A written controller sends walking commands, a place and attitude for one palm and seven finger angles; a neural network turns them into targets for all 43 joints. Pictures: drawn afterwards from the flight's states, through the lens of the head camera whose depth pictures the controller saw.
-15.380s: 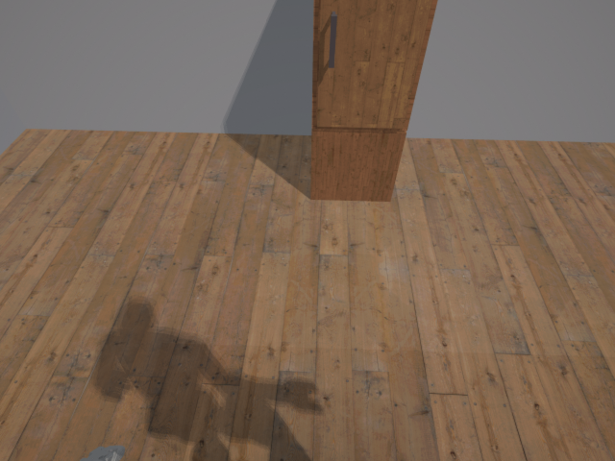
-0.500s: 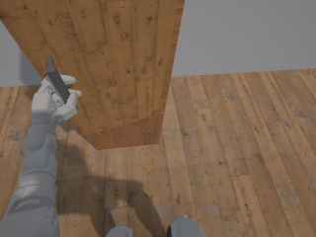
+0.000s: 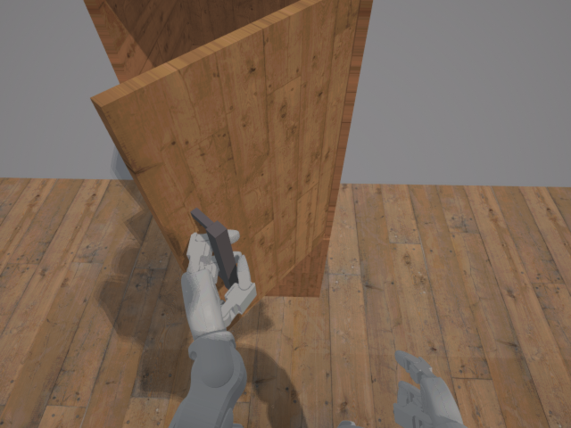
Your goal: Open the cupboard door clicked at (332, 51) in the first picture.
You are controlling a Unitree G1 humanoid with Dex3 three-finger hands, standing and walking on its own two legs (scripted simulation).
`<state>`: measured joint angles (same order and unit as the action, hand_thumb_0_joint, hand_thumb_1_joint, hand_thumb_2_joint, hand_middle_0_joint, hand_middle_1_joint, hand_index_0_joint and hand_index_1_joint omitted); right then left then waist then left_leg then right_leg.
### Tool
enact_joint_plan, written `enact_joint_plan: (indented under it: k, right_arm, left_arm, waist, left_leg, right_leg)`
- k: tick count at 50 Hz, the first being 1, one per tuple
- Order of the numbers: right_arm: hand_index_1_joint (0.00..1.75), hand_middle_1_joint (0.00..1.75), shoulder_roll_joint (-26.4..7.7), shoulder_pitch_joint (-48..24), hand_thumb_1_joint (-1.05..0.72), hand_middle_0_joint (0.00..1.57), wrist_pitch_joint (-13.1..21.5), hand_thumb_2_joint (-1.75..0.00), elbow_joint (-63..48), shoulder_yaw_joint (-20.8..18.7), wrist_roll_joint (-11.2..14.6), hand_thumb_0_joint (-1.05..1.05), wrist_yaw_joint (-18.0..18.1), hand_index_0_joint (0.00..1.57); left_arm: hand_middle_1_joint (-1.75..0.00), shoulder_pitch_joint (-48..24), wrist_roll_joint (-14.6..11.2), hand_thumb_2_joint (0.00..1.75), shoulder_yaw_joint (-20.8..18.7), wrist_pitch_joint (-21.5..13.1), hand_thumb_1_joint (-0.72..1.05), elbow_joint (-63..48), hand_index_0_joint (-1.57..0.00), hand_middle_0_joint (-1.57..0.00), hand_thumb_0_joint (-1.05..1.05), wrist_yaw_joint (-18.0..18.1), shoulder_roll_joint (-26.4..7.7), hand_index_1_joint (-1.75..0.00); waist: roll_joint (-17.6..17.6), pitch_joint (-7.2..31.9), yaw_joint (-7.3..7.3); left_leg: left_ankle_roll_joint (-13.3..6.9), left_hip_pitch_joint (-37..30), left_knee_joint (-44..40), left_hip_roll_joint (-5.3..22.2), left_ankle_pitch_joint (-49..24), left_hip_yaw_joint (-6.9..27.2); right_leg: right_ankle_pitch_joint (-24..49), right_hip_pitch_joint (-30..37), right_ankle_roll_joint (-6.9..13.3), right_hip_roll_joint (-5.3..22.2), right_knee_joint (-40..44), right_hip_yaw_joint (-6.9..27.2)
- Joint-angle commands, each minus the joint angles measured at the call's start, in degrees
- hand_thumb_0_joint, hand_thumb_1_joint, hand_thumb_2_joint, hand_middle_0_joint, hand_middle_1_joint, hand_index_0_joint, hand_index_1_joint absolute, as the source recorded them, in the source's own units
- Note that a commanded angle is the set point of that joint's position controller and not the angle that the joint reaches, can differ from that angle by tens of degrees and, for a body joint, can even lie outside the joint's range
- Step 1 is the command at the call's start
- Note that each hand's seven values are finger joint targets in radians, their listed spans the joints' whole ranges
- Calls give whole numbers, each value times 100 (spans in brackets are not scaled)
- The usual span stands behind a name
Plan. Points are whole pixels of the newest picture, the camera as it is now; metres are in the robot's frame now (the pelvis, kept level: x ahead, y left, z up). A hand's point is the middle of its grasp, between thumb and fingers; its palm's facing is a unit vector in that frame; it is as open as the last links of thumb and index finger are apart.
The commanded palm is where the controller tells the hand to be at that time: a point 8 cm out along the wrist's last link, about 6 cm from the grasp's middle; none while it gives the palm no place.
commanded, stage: pull the door open along its arc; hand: left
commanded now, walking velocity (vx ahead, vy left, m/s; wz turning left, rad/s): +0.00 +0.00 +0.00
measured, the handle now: (217, 253) +0.34 +0.11 +0.05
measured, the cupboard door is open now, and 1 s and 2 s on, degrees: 48 50 52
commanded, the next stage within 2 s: open thumb and fingers to let go in 0.04 s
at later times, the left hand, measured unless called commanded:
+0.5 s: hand (259, 292) +0.29 +0.05 +0.05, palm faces +0.41 -0.91 -0.03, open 9.3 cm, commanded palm +0.24 +0.10 +0.04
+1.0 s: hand (258, 290) +0.29 +0.05 +0.05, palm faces +0.36 -0.93 -0.02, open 15.3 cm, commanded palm +0.25 +0.10 +0.04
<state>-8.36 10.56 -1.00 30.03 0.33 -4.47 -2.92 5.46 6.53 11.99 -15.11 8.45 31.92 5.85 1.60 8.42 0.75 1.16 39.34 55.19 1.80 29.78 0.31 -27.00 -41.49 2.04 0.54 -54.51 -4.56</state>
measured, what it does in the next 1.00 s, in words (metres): stands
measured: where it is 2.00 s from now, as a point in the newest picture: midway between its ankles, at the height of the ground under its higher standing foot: outside the picture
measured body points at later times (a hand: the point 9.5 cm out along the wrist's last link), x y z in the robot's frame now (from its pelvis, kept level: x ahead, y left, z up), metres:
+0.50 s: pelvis -0.03 -0.04 +0.00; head +0.03 -0.06 +0.44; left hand +0.26 +0.10 +0.05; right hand +0.14 -0.26 -0.12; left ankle -0.03 +0.13 -0.68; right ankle +0.00 -0.10 -0.68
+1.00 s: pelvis -0.04 -0.01 -0.01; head +0.01 -0.02 +0.44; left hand +0.27 +0.10 +0.05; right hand +0.13 -0.22 -0.12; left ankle -0.03 +0.13 -0.68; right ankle -0.01 -0.10 -0.68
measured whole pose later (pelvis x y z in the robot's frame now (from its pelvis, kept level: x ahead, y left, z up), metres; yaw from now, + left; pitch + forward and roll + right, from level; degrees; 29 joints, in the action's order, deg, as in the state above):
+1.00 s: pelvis -0.04 -0.01 -0.01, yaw +1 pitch +12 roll +0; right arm -10.0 10.1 1.2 34.8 -0.2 -4.9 0.0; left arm -6.7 6.5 10.2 -19.6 22.3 35.8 7.3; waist 1.9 7.4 1.0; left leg 1.5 42.7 57.2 0.8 26.8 1.1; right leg -24.8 -44.7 2.7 1.5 -57.1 -5.0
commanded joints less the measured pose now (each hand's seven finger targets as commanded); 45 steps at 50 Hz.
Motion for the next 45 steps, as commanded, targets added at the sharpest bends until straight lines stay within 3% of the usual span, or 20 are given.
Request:
enact_joint_plan:
  k: [1, 2, 4, 6, 7, 11, 14, 20, 23, 27, 29, 39, 41, 45]
  right_arm:
    - [30, 30, -553, -318, -90, 20, 404, -90, -866, -186, 78, 0, 3, 20]
    - [30, 30, -550, -349, -90, 20, 431, -90, -824, -170, 75, 0, 6, 20]
    - [30, 30, -557, -380, -90, 20, 446, -90, -741, -144, 41, 0, 45, 20]
    - [30, 30, -577, -359, -90, 20, 465, -90, -645, -144, 22, 0, 104, 20]
    - [30, 30, -613, -359, -90, 20, 459, -90, -545, -148, -7, 0, 151, 20]
    - [30, 30, -574, -274, -90, 20, 501, -90, -522, -203, 2, 0, 228, 20]
    - [30, 30, -592, -264, -90, 20, 509, -90, -480, -194, 27, 0, 268, 20]
    - [30, 30, -638, -310, -90, 20, 527, -90, -366, -235, 19, 0, 335, 20]
    - [30, 30, -646, -305, -90, 20, 533, -90, -348, -251, 21, 0, 329, 20]
    - [30, 30, -679, -326, -90, 20, 544, -90, -337, -281, 25, 0, 331, 20]
    - [30, 30, -687, -298, -90, 20, 546, -90, -339, -278, 33, 0, 328, 20]
    - [30, 30, -707, -423, -90, 20, 518, -90, -297, -252, 16, 0, 369, 20]
    - [30, 30, -717, -409, -90, 20, 519, -90, -301, -258, 6, 0, 379, 20]
    - [30, 30, -714, -382, -90, 20, 509, -90, -301, -242, -23, 0, 328, 20]
  left_arm:
    - [-135, 619, 147, 90, 651, -273, 90, -2006, -40, -40, 0, 66, 963, -135]
    - [-135, 420, 118, 90, 650, -224, 90, -1975, -40, -40, 0, 95, 968, -135]
    - [-135, 3, 151, 90, 433, -140, 90, -1772, -40, -40, 0, 229, 805, -135]
    - [-135, -542, 242, 90, 262, -134, 90, -1523, -40, -40, 0, 345, 684, -135]
    - [-135, -1204, 238, 90, 42, -173, 90, -1416, -40, -40, 0, 420, 457, -135]
    - [-132, -1064, 189, 78, 21, -285, 62, -1268, -38, -38, 0, 338, 447, -132]
    - [-130, -1116, 38, 69, -50, -327, 41, -1060, -36, -36, 0, 219, 395, -130]
    - [-125, -1613, -17, 51, -345, -601, -1, -750, -33, -33, 0, 96, 91, -125]
    - [-123, -1743, -25, 42, -376, -702, -22, -629, -32, -32, 0, 75, 71, -123]
    - [-120, -1902, -65, 30, -386, -797, -50, -478, -30, -30, 0, 91, 108, -120]
    - [-120, -1946, -107, 30, -459, -823, -50, -457, -30, -30, 0, 112, 53, -120]
    - [-70, -2545, -24, 30, -474, -817, -50, 28, -22, -22, 0, 330, 101, -70]
    - [-60, -2664, 28, 30, -508, -821, -50, 39, -20, -20, 0, 388, 57, -60]
    - [-40, -2740, 88, 30, -313, -766, -50, 171, -17, -17, 0, 476, 345, -40]
  waist:
    - [-343, 1625, -101]
    - [-366, 1495, -20]
    - [-306, 1277, -3]
    - [-487, 1172, 60]
    - [-403, 1149, 113]
    - [-673, 1609, 57]
    - [-867, 1392, 79]
    - [-998, 1397, 88]
    - [-823, 1450, 58]
    - [-887, 1457, 73]
    - [-902, 1462, 47]
    - [-832, 1164, 111]
    - [-799, 1267, 101]
    - [-547, 1406, 86]
  left_leg:
    - [-85, -600, -535, -210, -2665, -32]
    - [-83, -559, -484, -211, -2562, -25]
    - [-62, -400, -433, -258, -2226, -9]
    - [-67, -268, -392, -272, -1998, 37]
    - [-76, -177, -326, -293, -1850, 28]
    - [-77, -144, -279, -336, -1784, -6]
    - [-72, 66, -293, -356, -1542, 2]
    - [-95, 343, -258, -355, -1184, 39]
    - [-104, 354, -271, -356, -1121, 19]
    - [-127, 333, -288, -350, -1070, 9]
    - [-122, 365, -313, -361, -1043, 2]
    - [-168, 270, -396, -354, -753, -48]
    - [-176, 207, -410, -346, -767, -50]
    - [-167, 25, -475, -333, -1021, -52]
  right_leg:
    - [3136, 1761, 10, -35, 546, 33]
    - [3155, 1632, -16, -17, 557, 50]
    - [2919, 1427, -44, 17, 594, 99]
    - [2619, 1279, -71, 37, 663, 182]
    - [2456, 1145, -95, 82, 683, 278]
    - [2807, 1559, -203, 216, 796, 550]
    - [2647, 1654, -282, 321, 974, 732]
    - [1966, 1692, -345, 460, 1183, 1115]
    - [1732, 1648, -317, 468, 1185, 1131]
    - [1444, 1520, -279, 420, 1181, 1053]
    - [1399, 1576, -283, 426, 1207, 1076]
    - [336, 1045, -152, 260, 1248, 821]
    - [322, 1000, -129, 217, 1187, 727]
    - [810, 912, -64, 102, 893, 403]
